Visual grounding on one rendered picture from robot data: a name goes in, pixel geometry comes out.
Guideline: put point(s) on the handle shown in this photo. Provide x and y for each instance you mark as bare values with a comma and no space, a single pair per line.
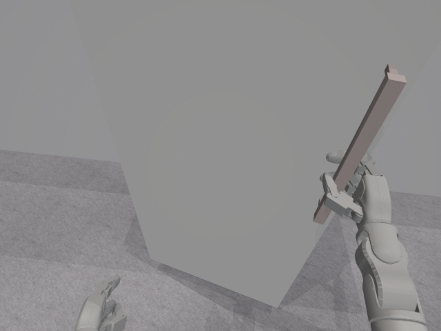
387,94

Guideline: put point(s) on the robot right hand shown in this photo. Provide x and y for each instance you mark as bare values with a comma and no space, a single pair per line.
371,191

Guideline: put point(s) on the robot left hand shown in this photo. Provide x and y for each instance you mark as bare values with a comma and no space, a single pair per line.
94,312

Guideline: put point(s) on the fridge door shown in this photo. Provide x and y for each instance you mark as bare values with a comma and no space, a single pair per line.
222,113

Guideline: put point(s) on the right robot forearm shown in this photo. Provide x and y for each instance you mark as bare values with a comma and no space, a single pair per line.
391,298

